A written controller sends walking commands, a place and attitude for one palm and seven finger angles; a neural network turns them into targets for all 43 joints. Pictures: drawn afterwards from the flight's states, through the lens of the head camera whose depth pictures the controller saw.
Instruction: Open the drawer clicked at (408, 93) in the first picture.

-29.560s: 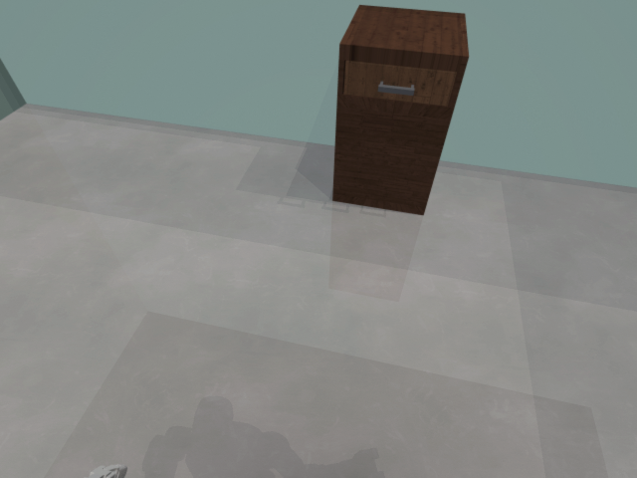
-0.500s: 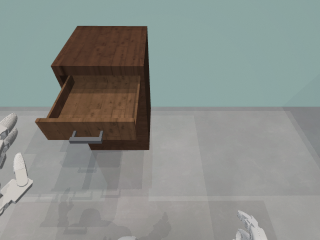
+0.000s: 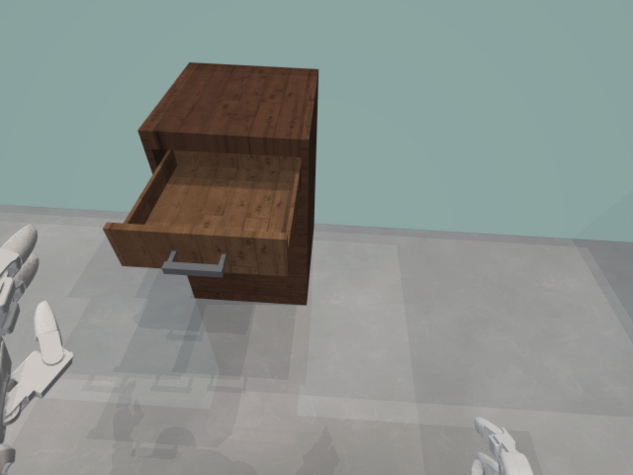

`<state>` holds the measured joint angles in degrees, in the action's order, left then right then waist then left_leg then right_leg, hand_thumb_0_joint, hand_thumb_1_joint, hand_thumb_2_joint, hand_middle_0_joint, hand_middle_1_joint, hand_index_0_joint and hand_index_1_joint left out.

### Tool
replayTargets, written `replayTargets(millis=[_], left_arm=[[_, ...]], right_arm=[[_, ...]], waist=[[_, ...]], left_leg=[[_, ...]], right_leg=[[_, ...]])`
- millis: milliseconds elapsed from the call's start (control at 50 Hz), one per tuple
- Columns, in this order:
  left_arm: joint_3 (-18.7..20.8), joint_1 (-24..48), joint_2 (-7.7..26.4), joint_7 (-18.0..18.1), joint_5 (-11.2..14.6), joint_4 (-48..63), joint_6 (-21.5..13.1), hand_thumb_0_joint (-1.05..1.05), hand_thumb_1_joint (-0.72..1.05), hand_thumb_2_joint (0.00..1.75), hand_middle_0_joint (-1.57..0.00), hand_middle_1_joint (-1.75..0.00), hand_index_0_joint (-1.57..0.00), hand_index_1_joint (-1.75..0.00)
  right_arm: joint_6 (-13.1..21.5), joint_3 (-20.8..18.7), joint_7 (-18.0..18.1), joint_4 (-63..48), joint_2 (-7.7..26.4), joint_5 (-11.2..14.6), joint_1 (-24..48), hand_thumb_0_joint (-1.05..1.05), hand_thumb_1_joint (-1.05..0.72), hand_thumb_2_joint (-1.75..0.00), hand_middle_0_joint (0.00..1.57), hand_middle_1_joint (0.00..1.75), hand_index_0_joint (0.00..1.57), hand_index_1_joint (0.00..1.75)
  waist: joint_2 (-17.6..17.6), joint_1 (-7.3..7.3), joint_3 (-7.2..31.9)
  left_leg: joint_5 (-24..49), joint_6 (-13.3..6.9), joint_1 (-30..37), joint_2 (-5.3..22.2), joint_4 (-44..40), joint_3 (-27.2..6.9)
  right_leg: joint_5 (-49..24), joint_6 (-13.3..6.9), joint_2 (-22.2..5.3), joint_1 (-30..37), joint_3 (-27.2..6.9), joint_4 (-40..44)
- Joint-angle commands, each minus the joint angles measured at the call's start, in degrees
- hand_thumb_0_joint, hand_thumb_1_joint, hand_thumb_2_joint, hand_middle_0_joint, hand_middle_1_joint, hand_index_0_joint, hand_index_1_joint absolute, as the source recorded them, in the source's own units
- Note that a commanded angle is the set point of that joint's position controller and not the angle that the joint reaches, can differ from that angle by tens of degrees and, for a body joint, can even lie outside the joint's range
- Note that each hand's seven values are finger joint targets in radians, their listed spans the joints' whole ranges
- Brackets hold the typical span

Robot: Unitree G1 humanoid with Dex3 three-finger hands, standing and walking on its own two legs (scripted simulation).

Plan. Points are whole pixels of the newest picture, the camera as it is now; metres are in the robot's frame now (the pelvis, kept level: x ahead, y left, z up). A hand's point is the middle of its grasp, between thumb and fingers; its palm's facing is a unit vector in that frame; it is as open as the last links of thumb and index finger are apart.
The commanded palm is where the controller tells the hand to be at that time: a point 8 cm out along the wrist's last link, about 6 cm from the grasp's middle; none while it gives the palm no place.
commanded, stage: let the arm hang, fingers relaxed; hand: left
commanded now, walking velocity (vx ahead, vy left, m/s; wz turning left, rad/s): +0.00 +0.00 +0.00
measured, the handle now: (196, 262) +0.56 +0.29 -0.16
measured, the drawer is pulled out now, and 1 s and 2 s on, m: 0.30 0.30 0.30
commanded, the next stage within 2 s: look to check the result in 1.12 s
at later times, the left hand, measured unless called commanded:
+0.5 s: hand out of the picture -0.03 +0.19 -0.17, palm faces +0.07 -0.97 -0.21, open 7.1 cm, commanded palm none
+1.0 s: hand out of the picture +0.01 +0.17 -0.17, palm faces +0.06 -0.98 -0.19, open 7.3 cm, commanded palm none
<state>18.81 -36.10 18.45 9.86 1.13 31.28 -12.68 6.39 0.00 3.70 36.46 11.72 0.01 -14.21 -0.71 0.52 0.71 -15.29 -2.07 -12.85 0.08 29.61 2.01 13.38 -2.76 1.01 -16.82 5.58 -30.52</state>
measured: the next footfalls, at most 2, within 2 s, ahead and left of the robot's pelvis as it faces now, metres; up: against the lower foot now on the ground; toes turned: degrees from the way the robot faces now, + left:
none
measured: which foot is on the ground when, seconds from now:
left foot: down 0.00-1.00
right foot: down 0.00-1.00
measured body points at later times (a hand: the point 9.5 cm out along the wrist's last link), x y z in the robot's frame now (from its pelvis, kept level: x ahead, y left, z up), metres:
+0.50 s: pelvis +0.01 +0.01 +0.01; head +0.03 +0.02 +0.46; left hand -0.03 +0.25 -0.15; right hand +0.00 -0.23 -0.14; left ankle +0.01 +0.11 -0.73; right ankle +0.04 -0.09 -0.73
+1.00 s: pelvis +0.01 +0.01 +0.01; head +0.02 +0.01 +0.46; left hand +0.00 +0.23 -0.15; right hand -0.02 -0.18 -0.16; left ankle +0.01 +0.11 -0.73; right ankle +0.04 -0.09 -0.73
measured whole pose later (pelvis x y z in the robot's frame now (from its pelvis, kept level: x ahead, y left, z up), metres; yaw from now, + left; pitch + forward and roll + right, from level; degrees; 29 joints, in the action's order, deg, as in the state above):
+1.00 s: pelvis +0.01 +0.01 +0.01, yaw +1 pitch -2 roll +0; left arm 1.2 -16.1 6.8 2.5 -0.7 -64.0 0.5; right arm 0.0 -0.1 2.0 63.8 4.5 -0.6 -19.5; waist 0.8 0.5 -2.6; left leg -13.6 -1.4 -10.0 -0.7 25.4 1.6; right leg 11.2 -1.4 1.2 -11.9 0.7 -24.9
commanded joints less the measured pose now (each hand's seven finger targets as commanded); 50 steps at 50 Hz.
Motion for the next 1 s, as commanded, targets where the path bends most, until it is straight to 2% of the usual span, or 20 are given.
replayTargets(millis=[0, 20, 40, 60, 80, 120, 140, 160, 200, 220, 280, 300, 380, 420, 460, 520, 660, 800, 920, 980], left_arm=[[-12.37, 11.72, 0.49, -7.28, -5.69, -34.69, 8.41, 0.0, 0.9, 0.9, -0.2, -0.3, -0.2, -0.3], [-12.05, 9.48, -2.49, -8.48, -4.19, -36.3, 12.24, 0.0, 0.9, 0.9, -0.2, -0.3, -0.2, -0.3], [-12.81, 9.72, -3.56, -8.61, -3.59, -38.57, 12.88, 0.0, 0.9, 0.9, -0.2, -0.3, -0.2, -0.3], [-13.07, 11.28, -2.87, -8.81, -3.76, -41.5, 12.82, 0.0, 0.9, 0.9, -0.2, -0.3, -0.2, -0.3], [-13.1, 13.26, -1.16, -8.95, -3.84, -44.52, 12.8, 0.0, 0.9, 0.9, -0.2, -0.3, -0.2, -0.3], [-13.31, 16.31, 0.64, -8.76, -3.62, -51.95, 12.81, 0.0, 0.9, 0.9, -0.2, -0.3, -0.2, -0.3], [-13.52, 17.33, 0.97, -8.55, -3.38, -56.19, 12.78, 0.0, 0.9, 0.9, -0.2, -0.3, -0.2, -0.3], [-13.93, 18.63, 1.32, -8.44, -3.17, -60.19, 12.92, 0.0, 0.9, 0.9, -0.2, -0.3, -0.2, -0.3], [-14.82, 20.73, 0.91, -8.39, -2.76, -67.5, 13.11, 0.0, 0.9, 0.9, -0.2, -0.3, -0.2, -0.3], [-15.12, 20.21, 0.75, -8.32, -2.57, -70.76, 13.2, 0.0, 0.9, 0.9, -0.2, -0.3, -0.2, -0.3], [-15.81, 18.44, -0.35, -8.51, -2.28, -79.29, 12.8, 0.0, 0.9, 0.9, -0.2, -0.3, -0.2, -0.3], [-15.23, 17.44, -2.33, -8.36, -2.4, -80.88, 12.67, 0.0, 0.9, 0.9, -0.2, -0.3, -0.2, -0.3], [-16.2, 17.57, -2.43, -8.43, -2.11, -86.4, 12.59, 0.0, 0.9, 0.9, -0.2, -0.3, -0.2, -0.3], [-16.66, 17.14, -2.86, -8.35, -2.04, -88.73, 12.6, 0.0, 0.9, 0.9, -0.2, -0.3, -0.2, -0.3], [-17.16, 16.8, -3.37, -8.26, -1.9, -90.69, 12.7, 0.0, 0.9, 0.9, -0.2, -0.3, -0.2, -0.3], [-17.46, 15.88, -3.57, -8.05, -1.89, -92.93, 12.71, 0.0, 0.9, 0.9, -0.2, -0.3, -0.2, -0.3], [-17.56, 15.01, -4.32, -7.64, -1.8, -95.0, 12.8, 0.0, 0.9, 0.9, -0.2, -0.3, -0.2, -0.3], [-17.12, 14.94, -5.75, -7.45, -1.93, -94.69, 12.65, 0.0, 0.9, 0.9, -0.2, -0.3, -0.2, -0.3], [-17.01, 14.64, -6.48, -7.38, -2.03, -94.73, 12.46, 0.0, 0.9, 0.9, -0.2, -0.3, -0.2, -0.3], [-16.9, 15.07, -6.55, -7.45, -1.94, -94.57, 12.42, 0.0, 0.9, 0.9, -0.2, -0.3, -0.2, -0.3]], right_arm=[[3.24, -5.38, -4.84, 5.62, 14.46, -1.84, 7.7, 0.0, -0.9, -0.9, 0.2, 0.3, 0.2, 0.3], [0.49, -4.55, -4.27, 4.2, 9.23, -1.19, 2.74, 0.0, -0.9, -0.9, 0.2, 0.3, 0.2, 0.3], [-0.68, -3.57, -3.72, 3.76, 7.19, -1.32, 2.65, 0.0, -0.9, -0.9, 0.2, 0.3, 0.2, 0.3], [-1.1, -2.95, -3.52, 3.72, 6.92, -1.26, 2.27, 0.0, -0.9, -0.9, 0.2, 0.3, 0.2, 0.3], [-1.62, -2.64, -3.52, 4.13, 6.66, -1.11, 1.24, 0.0, -0.9, -0.9, 0.2, 0.3, 0.2, 0.3], [-3.47, -2.75, -3.46, 4.99, 6.99, -1.14, 1.26, 0.0, -0.9, -0.9, 0.2, 0.3, 0.2, 0.3], [-4.45, -2.61, -3.33, 6.04, 6.37, -1.24, 1.38, 0.0, -0.9, -0.9, 0.2, 0.3, 0.2, 0.3], [-5.07, -2.37, -3.29, 7.27, 5.74, -1.21, 1.05, 0.0, -0.9, -0.9, 0.2, 0.3, 0.2, 0.3], [-5.51, -1.55, -3.1, 10.06, 4.78, -1.24, 0.93, 0.0, -0.9, -0.9, 0.2, 0.3, 0.2, 0.3], [-5.54, -1.36, -2.91, 11.01, 5.39, -1.2, 1.61, 0.0, -0.9, -0.9, 0.2, 0.3, 0.2, 0.3], [-5.66, -1.03, -2.32, 14.23, 4.52, -0.83, 0.74, 0.0, -0.9, -0.9, 0.2, 0.3, 0.2, 0.3], [-5.73, -1.24, -2.04, 15.12, 3.64, -1.21, -0.41, 0.0, -0.9, -0.9, 0.2, 0.3, 0.2, 0.3], [-6.0, -1.11, -1.64, 18.72, 2.57, -0.86, -4.0, 0.0, -0.9, -0.9, 0.2, 0.3, 0.2, 0.3], [-6.26, -1.16, -1.49, 20.07, 2.57, -0.71, -5.05, 0.0, -0.9, -0.9, 0.2, 0.3, 0.2, 0.3], [-6.32, -0.88, -1.32, 21.8, 2.42, -0.81, -6.77, 0.0, -0.9, -0.9, 0.2, 0.3, 0.2, 0.3], [-6.35, -0.85, -1.25, 23.38, 2.07, -0.59, -8.0, 0.0, -0.9, -0.9, 0.2, 0.3, 0.2, 0.3], [-6.51, -0.73, -1.27, 25.87, 0.56, -0.72, -10.36, 0.0, -0.9, -0.9, 0.2, 0.3, 0.2, 0.3], [-6.24, -0.95, -1.22, 26.45, -1.06, -0.91, -11.19, 0.0, -0.9, -0.9, 0.2, 0.3, 0.2, 0.3], [-6.07, -1.23, -1.11, 26.54, -1.92, -0.81, -10.77, 0.0, -0.9, -0.9, 0.2, 0.3, 0.2, 0.3], [-6.01, -1.16, -1.07, 26.57, -2.02, -0.91, -11.02, 0.0, -0.9, -0.9, 0.2, 0.3, 0.2, 0.3]], waist=[[9.97, 2.49, -7.53], [5.91, 1.36, -1.86], [-1.2, 0.02, 0.69], [-6.63, -0.51, 1.82], [-9.6, -0.1, 1.72], [-11.28, 0.11, 1.55], [-10.96, 0.08, 0.67], [-8.03, 0.3, 0.2], [1.53, 0.21, -1.92], [5.55, -0.7, -3.12], [5.22, -1.16, -1.62], [8.83, -1.03, -0.47], [5.4, -0.6, -0.25], [2.93, -0.39, -2.61], [3.95, -0.23, -3.54], [1.52, -0.31, -4.82], [-0.14, -0.21, -7.01], [0.33, -0.23, -7.84], [2.71, -0.45, -8.37], [1.12, -0.26, -7.83]], left_leg=[[-1.69, -3.88, -14.04, 9.1, -7.15, -14.92], [10.07, -3.71, -8.56, 8.79, -4.65, -10.74], [11.42, -3.48, -9.64, 8.85, -2.36, -10.94], [11.45, -2.25, -8.88, 6.32, -0.3, -9.47], [10.66, -1.07, -7.39, 3.56, 1.1, -7.87], [13.02, 0.31, -3.38, 0.8, 4.02, -4.64], [11.69, 0.47, -2.56, 0.43, 3.6, -3.96], [10.48, 0.61, -1.19, 0.56, 1.88, -4.09], [10.9, -0.01, -0.47, 2.94, -3.92, -6.54], [11.33, -0.6, -1.54, 4.43, -6.15, -7.57], [5.63, -0.57, -2.26, 4.28, -7.57, -6.8], [3.92, -0.5, -1.39, 4.09, -7.86, -6.36], [4.08, -0.6, -0.09, 4.78, -9.05, -6.65], [3.83, -0.7, 0.44, 4.91, -9.25, -6.53], [3.88, -0.89, 0.5, 5.14, -10.19, -6.94], [4.31, -0.83, 0.63, 5.18, -10.4, -6.76], [0.5, -0.93, -0.63, 4.85, -11.27, -6.58], [0.06, -0.99, -1.66, 4.59, -11.36, -6.59], [1.1, -0.83, -1.24, 4.6, -11.1, -6.24], [1.54, -0.82, -1.07, 4.48, -11.05, -6.12]], right_leg=[[2.58, 2.04, -3.1, -5.94, -4.35, -11.2], [3.14, 2.05, -3.77, -4.29, -6.12, -8.6], [1.92, 1.83, -3.84, -0.84, -6.17, -5.9], [-3.48, 1.28, -4.53, 1.16, -7.43, -1.95], [-7.83, 0.3, -6.3, 1.66, -9.63, 0.79], [-16.09, -2.45, -8.8, 1.7, -13.31, 2.72], [-17.64, -2.91, -9.61, 2.33, -14.27, 4.26], [-15.36, -2.78, -9.58, 2.0, -14.35, 5.09], [-7.29, -1.14, -6.34, 1.33, -12.78, 5.27], [-5.58, -0.35, -4.72, 2.32, -11.45, 5.27], [-4.35, -0.39, -4.87, 6.99, -12.13, 8.33], [-3.54, -0.7, -4.95, 7.3, -12.09, 9.23], [-3.9, -0.57, -5.19, 8.27, -10.96, 10.62], [-2.24, -0.58, -5.21, 6.22, -10.66, 11.5], [-2.07, -0.58, -5.17, 6.04, -10.52, 11.7], [-2.16, -0.62, -5.24, 5.66, -10.12, 11.68], [1.74, -0.52, -5.3, 4.65, -10.38, 12.38], [0.97, -0.54, -5.0, 4.01, -10.3, 11.47], [-0.54, -0.52, -4.87, 2.95, -10.25, 10.96], [-0.91, -0.44, -5.07, 3.89, -10.17, 11.15]])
